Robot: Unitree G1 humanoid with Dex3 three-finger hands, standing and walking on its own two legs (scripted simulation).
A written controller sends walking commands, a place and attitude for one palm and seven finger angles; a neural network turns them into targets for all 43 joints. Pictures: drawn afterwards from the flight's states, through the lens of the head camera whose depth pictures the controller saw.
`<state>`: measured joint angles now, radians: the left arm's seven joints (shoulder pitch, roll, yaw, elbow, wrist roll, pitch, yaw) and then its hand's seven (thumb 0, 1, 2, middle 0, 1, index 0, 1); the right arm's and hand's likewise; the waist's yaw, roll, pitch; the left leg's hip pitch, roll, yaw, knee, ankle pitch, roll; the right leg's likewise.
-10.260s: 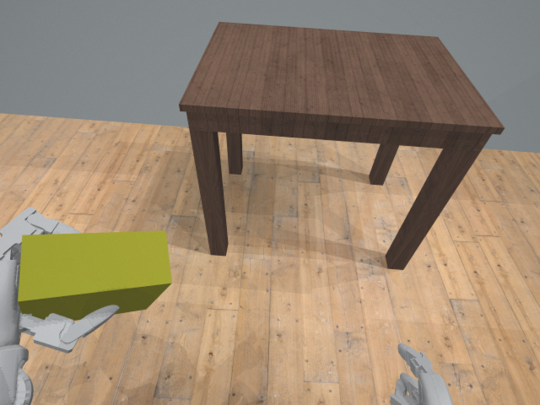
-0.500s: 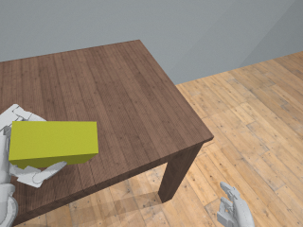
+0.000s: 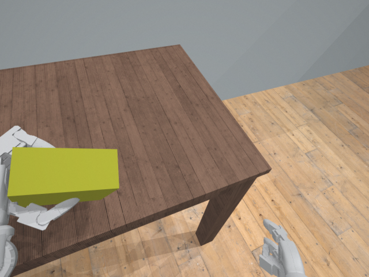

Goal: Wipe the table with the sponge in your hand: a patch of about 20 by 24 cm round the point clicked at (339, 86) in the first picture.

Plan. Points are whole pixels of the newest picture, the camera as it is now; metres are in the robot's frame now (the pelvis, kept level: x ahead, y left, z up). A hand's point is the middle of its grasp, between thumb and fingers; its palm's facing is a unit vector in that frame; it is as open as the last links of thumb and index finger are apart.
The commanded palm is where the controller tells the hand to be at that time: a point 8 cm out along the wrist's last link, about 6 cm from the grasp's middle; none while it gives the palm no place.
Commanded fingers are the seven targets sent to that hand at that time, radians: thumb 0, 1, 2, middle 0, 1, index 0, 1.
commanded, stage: look again from close up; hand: left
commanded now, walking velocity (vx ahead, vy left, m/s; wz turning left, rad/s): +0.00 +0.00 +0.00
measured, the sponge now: (81, 178) +0.24 +0.20 +0.13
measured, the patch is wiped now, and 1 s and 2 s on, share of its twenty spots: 0.00 0.00 0.00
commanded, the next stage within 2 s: turn the palm down, sponge in hand in 0.14 s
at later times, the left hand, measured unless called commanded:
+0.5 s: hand (42, 185) +0.21 +0.24 +0.15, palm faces +0.32 -0.77 -0.56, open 10.4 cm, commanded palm +0.16 +0.28 +0.18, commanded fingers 0.00 0.10 1.30 -1.20 -1.60 -1.20 -1.60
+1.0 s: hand (57, 186) +0.21 +0.22 +0.16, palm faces +0.27 -0.52 -0.81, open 10.4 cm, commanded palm +0.17 +0.25 +0.20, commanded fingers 0.00 0.10 1.30 -1.20 -1.60 -1.20 -1.60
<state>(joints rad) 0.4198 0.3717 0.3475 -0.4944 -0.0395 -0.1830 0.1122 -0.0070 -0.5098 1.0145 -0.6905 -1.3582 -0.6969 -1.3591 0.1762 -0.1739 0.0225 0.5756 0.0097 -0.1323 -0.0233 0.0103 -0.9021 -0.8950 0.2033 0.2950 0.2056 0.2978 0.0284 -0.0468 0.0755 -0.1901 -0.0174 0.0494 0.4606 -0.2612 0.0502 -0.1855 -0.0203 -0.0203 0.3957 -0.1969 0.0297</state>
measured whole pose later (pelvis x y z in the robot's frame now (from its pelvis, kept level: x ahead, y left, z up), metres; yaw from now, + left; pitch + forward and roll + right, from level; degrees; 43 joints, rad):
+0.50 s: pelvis -0.02 -0.02 -0.01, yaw +1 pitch -2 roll +0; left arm 0.29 0.47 0.35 -0.42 0.04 0.10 -0.01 -0.01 -0.51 1.02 -0.69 -1.36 -0.70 -1.36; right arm 0.15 -0.24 0.04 0.60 0.01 -0.09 -0.01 0.01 -0.90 -0.89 0.20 0.30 0.21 0.30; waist 0.04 0.02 0.02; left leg -0.24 -0.02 0.03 0.53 -0.27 0.03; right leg -0.26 -0.01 0.00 0.55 -0.26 0.00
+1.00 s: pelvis -0.01 -0.07 -0.01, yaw +3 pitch +0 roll +1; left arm 0.30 0.62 0.33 -0.37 0.18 0.07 -0.03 -0.01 -0.51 1.02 -0.70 -1.35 -0.70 -1.35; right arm 0.18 -0.27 -0.01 0.60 0.03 -0.07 -0.10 0.01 -0.90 -0.90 0.20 0.29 0.20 0.30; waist 0.08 0.07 0.00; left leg -0.28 0.03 -0.02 0.59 -0.30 -0.03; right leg -0.29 0.04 -0.05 0.60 -0.31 -0.06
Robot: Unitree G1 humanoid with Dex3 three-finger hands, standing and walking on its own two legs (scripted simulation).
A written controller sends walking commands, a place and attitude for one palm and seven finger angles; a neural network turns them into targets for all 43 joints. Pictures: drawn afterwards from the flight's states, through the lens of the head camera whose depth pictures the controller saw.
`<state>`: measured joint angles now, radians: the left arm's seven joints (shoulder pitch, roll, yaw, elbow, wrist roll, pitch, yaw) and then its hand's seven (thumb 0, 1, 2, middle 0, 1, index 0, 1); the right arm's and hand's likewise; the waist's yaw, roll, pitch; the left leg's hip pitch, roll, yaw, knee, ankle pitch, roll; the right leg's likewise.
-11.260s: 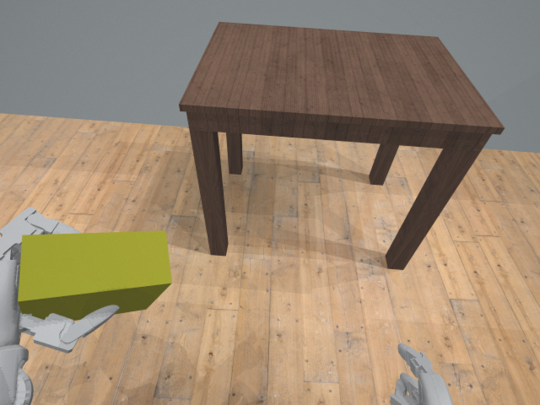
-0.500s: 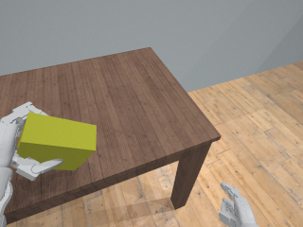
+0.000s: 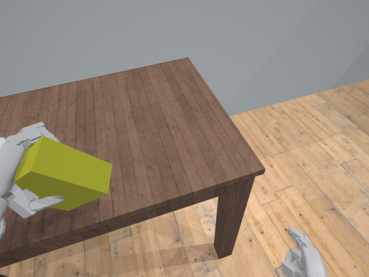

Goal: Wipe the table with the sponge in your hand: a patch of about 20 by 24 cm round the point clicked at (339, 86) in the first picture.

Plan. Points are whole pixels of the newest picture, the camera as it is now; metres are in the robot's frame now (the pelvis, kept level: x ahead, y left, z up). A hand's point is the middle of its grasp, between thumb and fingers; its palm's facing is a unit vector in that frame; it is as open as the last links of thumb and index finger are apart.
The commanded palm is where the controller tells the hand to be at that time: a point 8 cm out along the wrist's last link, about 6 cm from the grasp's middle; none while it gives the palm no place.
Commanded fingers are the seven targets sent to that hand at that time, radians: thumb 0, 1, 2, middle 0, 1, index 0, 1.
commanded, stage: turn the palm down, sponge in hand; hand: left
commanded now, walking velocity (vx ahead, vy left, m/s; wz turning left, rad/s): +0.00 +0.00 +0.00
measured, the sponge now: (69, 182) +0.24 +0.25 +0.13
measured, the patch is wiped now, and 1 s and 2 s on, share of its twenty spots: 0.00 0.00 0.00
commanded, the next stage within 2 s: move the sponge above the wiping area in 1.44 s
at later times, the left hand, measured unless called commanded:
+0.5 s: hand (17, 164) +0.23 +0.32 +0.19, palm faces +0.26 -0.29 -0.92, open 10.4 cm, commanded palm +0.19 +0.32 +0.24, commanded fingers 0.00 0.10 1.30 -1.20 -1.60 -1.20 -1.60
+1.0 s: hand (8, 169) +0.22 +0.33 +0.18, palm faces +0.14 -0.10 -0.99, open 10.4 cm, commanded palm +0.18 +0.32 +0.25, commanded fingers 0.00 0.10 1.30 -1.20 -1.60 -1.20 -1.60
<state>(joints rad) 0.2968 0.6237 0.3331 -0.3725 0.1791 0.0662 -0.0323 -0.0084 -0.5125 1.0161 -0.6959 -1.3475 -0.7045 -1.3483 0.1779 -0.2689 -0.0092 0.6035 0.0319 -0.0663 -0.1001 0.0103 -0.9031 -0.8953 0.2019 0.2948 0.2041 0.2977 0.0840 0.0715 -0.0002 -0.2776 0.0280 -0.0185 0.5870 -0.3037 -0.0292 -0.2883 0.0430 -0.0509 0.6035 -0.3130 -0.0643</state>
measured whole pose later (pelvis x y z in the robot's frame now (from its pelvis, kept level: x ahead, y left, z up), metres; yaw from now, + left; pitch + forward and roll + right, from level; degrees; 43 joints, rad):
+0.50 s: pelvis +0.01 +0.04 +0.01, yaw +0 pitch -1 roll +0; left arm 0.23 0.64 0.18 -0.47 0.49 0.37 -0.02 -0.01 -0.51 1.02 -0.70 -1.34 -0.71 -1.34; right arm 0.09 -0.25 0.05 0.58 0.05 0.01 -0.10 0.01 -0.90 -0.90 0.20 0.29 0.20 0.30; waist 0.11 0.09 -0.02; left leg -0.22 -0.01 0.01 0.52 -0.28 0.01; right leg -0.23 0.00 -0.02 0.53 -0.28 -0.02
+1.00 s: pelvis -0.01 +0.04 +0.01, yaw +0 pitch -3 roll +0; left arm 0.09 0.63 0.03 -0.39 0.77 0.48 -0.12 -0.01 -0.51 1.02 -0.70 -1.34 -0.71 -1.34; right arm -0.02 -0.26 0.07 0.63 0.05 0.05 -0.07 0.01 -0.90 -0.90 0.20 0.29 0.20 0.30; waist 0.15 0.12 0.02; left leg -0.15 -0.03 0.01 0.41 -0.20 0.02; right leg -0.17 -0.01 -0.02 0.44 -0.21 -0.01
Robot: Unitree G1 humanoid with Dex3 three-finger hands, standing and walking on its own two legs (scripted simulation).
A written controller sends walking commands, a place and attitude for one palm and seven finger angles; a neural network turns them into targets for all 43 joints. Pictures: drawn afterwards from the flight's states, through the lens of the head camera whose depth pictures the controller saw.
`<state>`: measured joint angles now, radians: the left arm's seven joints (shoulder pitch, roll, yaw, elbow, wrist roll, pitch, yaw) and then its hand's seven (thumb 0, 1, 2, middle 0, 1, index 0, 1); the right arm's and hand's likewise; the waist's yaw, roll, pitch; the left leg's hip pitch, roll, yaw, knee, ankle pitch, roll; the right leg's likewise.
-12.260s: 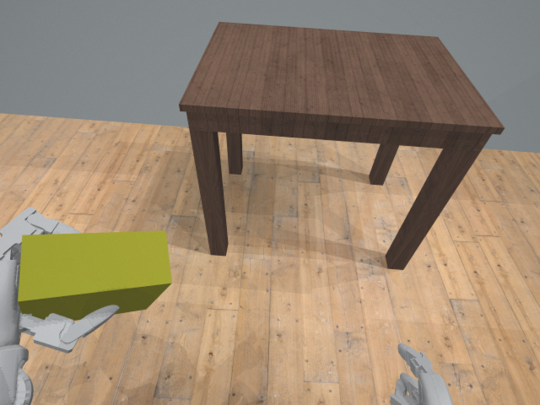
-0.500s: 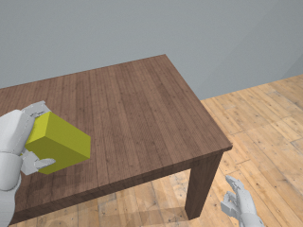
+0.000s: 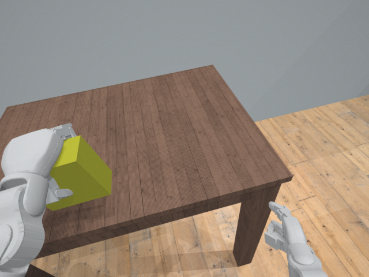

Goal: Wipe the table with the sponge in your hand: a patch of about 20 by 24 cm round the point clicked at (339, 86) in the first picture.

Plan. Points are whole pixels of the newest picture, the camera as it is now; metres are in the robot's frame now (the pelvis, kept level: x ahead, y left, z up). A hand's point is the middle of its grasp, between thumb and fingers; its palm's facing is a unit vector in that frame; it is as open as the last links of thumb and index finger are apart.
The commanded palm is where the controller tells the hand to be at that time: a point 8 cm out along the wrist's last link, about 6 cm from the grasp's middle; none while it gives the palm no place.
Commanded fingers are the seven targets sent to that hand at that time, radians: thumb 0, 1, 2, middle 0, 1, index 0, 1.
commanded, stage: turn the palm down, sponge in hand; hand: left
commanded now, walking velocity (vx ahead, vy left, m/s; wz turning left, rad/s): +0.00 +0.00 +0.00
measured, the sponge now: (72, 181) +0.24 +0.29 +0.11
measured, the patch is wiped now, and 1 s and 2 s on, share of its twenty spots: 0.00 0.00 0.00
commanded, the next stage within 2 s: move the sponge above the wiping area in 0.44 s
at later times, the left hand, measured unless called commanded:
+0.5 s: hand (72, 168) +0.24 +0.26 +0.16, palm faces +0.11 -0.07 -0.99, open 10.4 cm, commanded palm +0.19 +0.26 +0.23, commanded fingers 0.00 0.10 1.30 -1.20 -1.60 -1.20 -1.60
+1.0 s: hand (68, 172) +0.24 +0.28 +0.14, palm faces +0.07 -0.06 -1.00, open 10.3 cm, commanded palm +0.20 +0.27 +0.22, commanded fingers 0.00 0.10 1.30 -1.20 -1.60 -1.20 -1.60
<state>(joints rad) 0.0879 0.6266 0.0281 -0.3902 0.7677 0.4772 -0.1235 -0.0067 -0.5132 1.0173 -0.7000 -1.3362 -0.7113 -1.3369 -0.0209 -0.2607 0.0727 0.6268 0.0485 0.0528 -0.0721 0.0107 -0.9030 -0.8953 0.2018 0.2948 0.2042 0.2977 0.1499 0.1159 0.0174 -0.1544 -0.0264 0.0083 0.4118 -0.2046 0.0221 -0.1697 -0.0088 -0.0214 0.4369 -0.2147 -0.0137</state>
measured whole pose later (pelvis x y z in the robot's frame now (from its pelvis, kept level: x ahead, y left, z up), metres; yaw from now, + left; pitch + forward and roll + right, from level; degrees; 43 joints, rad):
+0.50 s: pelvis +0.00 -0.02 +0.00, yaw -1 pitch -4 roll +1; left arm 0.09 0.61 0.00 -0.35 0.80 0.45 -0.12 -0.01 -0.51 1.02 -0.70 -1.33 -0.71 -1.33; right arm -0.01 -0.28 0.05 0.65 0.05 0.03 -0.07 0.01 -0.90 -0.90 0.20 0.29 0.20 0.30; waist 0.14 0.13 0.02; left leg -0.14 0.00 0.01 0.42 -0.21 0.00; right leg -0.17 0.01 -0.01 0.46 -0.23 -0.04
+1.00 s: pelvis +0.00 -0.02 +0.00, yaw +0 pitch -4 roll +1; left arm 0.09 0.61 0.02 -0.27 0.81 0.38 -0.11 -0.01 -0.51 1.02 -0.70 -1.33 -0.71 -1.33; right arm 0.01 -0.27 0.04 0.66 0.04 0.00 -0.08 0.01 -0.90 -0.90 0.20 0.29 0.20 0.30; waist 0.14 0.12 0.02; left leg -0.14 0.00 0.01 0.42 -0.21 0.00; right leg -0.16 0.01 -0.02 0.45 -0.23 -0.04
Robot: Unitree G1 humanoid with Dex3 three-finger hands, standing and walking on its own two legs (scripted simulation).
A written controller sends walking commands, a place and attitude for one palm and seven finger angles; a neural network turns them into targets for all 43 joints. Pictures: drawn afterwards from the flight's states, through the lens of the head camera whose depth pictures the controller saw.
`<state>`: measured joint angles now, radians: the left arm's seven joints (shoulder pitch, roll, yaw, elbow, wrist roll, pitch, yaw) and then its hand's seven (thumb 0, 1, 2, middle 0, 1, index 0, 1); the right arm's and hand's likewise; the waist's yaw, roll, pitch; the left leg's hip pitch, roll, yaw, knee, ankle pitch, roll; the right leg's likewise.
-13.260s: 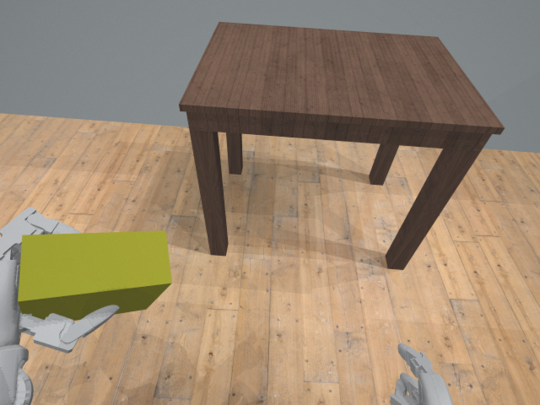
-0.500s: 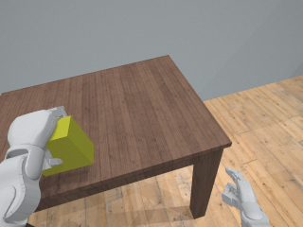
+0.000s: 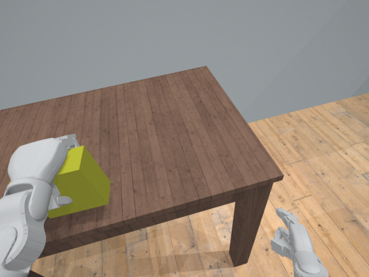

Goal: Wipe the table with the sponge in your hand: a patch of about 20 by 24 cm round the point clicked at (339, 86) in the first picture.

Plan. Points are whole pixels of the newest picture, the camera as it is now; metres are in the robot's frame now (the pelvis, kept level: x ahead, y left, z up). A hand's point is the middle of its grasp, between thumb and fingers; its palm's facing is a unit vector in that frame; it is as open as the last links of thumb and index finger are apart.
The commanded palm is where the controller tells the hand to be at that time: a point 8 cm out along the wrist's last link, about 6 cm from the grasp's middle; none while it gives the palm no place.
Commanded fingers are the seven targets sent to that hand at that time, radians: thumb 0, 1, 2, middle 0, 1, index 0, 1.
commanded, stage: move the sponge above the wiping area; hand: left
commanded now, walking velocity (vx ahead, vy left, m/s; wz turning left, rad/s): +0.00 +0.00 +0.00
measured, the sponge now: (72, 189) +0.23 +0.30 +0.09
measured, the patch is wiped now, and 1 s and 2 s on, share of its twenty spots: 0.00 0.00 0.00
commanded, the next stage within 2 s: lower the sponge onto the table in 1.94 s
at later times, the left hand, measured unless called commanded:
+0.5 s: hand (60, 175) +0.23 +0.30 +0.13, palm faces +0.07 -0.07 -1.00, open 10.3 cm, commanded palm +0.21 +0.30 +0.20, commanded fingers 0.00 0.10 1.30 -1.20 -1.60 -1.20 -1.60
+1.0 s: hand (59, 177) +0.24 +0.32 +0.12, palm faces +0.02 -0.05 -1.00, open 10.3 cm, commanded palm +0.21 +0.31 +0.19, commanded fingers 0.00 0.10 1.30 -1.20 -1.60 -1.20 -1.60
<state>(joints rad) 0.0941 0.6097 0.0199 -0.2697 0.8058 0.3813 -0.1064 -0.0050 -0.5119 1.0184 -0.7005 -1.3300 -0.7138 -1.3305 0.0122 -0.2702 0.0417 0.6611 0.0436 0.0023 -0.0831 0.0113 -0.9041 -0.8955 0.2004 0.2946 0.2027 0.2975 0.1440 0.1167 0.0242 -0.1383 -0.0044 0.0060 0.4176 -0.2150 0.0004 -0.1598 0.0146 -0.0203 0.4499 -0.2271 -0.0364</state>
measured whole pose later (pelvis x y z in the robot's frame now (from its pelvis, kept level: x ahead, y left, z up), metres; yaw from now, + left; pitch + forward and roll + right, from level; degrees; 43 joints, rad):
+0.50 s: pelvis +0.01 +0.01 +0.00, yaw +0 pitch -3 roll +0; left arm 0.11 0.57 -0.02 -0.28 0.84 0.40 -0.08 0.00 -0.51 1.02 -0.70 -1.33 -0.71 -1.33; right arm 0.00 -0.26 0.04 0.66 0.04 0.02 -0.06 0.01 -0.90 -0.90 0.20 0.29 0.20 0.30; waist 0.15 0.11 0.02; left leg -0.12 -0.02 0.01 0.39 -0.21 0.02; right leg -0.14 0.00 -0.01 0.42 -0.22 -0.02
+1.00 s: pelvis +0.01 +0.01 +0.00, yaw +0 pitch -3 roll +0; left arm 0.13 0.59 0.03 -0.20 0.85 0.33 -0.07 0.00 -0.51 1.02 -0.70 -1.33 -0.71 -1.33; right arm 0.03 -0.27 0.03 0.67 0.04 0.01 -0.07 0.01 -0.90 -0.90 0.20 0.29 0.20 0.30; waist 0.14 0.10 0.02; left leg -0.13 -0.01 0.01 0.40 -0.22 0.01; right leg -0.14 0.01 -0.01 0.41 -0.23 -0.03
